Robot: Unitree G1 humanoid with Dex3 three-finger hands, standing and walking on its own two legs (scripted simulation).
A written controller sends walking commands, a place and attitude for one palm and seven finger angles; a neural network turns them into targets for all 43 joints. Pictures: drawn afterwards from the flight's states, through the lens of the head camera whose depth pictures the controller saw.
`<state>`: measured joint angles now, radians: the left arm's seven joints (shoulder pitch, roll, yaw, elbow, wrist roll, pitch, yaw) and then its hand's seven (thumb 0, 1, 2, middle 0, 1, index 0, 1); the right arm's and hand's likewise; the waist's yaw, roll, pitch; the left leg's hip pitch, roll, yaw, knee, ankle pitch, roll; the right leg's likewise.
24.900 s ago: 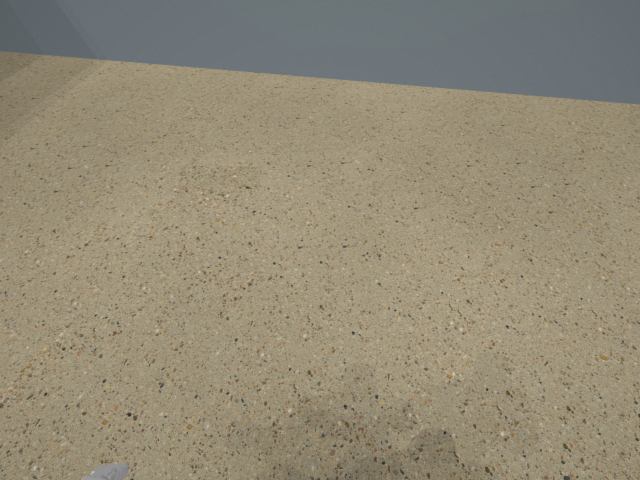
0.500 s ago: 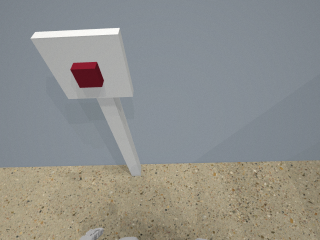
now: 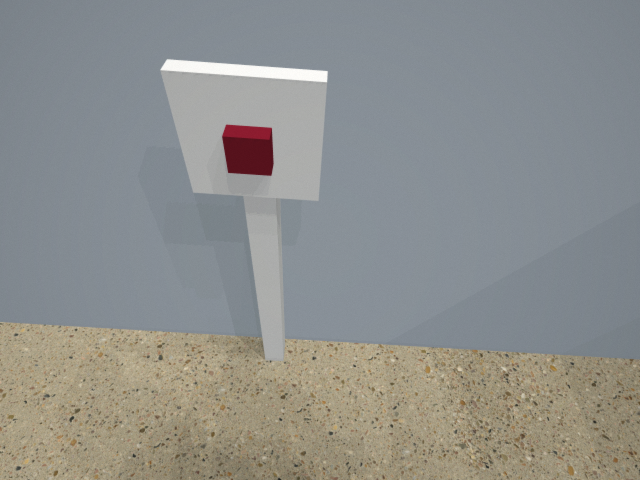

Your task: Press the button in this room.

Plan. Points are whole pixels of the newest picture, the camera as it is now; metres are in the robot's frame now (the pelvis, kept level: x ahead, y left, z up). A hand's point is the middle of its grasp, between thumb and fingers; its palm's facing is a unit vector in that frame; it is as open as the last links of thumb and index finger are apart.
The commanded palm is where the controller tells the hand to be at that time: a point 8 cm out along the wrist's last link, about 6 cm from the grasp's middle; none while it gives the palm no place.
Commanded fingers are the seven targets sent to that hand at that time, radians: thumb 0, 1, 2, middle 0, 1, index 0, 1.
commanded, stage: come to a stop and stand still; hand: left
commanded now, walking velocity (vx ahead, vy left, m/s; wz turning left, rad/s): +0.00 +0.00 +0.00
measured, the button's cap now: (249, 149) +0.53 +0.16 +0.11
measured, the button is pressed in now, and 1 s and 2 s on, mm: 0 0 0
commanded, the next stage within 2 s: look again from close up in 0.50 s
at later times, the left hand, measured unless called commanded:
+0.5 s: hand out of the picture -0.03 +0.14 -0.18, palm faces +0.00 -0.98 -0.18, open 7.3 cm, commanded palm none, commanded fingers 0.00 0.90 0.90 -0.20 -0.30 -0.20 -0.30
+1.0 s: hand out of the picture +0.03 +0.20 -0.16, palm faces +0.04 -0.95 -0.30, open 7.4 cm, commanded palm none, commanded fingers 0.00 0.90 0.90 -0.20 -0.30 -0.20 -0.30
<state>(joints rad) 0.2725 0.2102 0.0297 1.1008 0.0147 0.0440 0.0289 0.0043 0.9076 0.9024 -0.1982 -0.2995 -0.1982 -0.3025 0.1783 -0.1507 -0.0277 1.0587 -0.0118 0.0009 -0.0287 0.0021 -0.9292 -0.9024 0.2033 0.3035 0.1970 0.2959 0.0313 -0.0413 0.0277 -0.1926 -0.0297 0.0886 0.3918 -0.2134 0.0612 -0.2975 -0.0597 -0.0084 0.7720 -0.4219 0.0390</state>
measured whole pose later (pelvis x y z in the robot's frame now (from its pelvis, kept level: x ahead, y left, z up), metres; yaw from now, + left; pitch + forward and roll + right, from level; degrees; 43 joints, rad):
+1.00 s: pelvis -0.03 -0.02 -0.01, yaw +1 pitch -2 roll +0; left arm 0.22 0.26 0.01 0.99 0.01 -0.01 0.03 0.01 0.90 0.90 -0.20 -0.30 -0.20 -0.30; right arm 0.16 -0.28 -0.03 1.00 -0.02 -0.01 -0.01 0.01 -0.91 -0.90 0.20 0.30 0.19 0.30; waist 0.00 0.02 -0.01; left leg -0.25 0.01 0.07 0.53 -0.23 0.03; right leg -0.15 -0.02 -0.06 0.51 -0.32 0.00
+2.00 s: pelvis +0.06 -0.01 -0.02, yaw -1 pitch -2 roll -1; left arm 0.45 0.08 0.00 1.11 0.01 0.00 0.06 0.00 0.90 0.90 -0.20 -0.30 -0.20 -0.30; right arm 0.18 -0.19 -0.04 1.07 -0.01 -0.01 -0.03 0.03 -0.95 -0.90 0.20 0.30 0.20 0.30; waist 0.03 -0.01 0.07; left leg -0.36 0.02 0.15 0.66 -0.22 0.07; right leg -0.12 -0.04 -0.08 0.71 -0.48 0.02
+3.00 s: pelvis +0.02 -0.02 -0.01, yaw +1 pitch -1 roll +0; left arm 0.35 0.14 0.00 1.05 0.02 -0.01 0.04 0.00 0.91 0.90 -0.20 -0.30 -0.20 -0.30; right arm 0.33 -0.15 -0.01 1.06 -0.03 0.02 -0.01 0.02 -0.93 -0.90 0.20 0.30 0.20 0.30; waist -0.01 0.05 -0.02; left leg -0.32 -0.03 0.05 0.53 -0.19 0.05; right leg -0.27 -0.04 0.01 0.55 -0.27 0.02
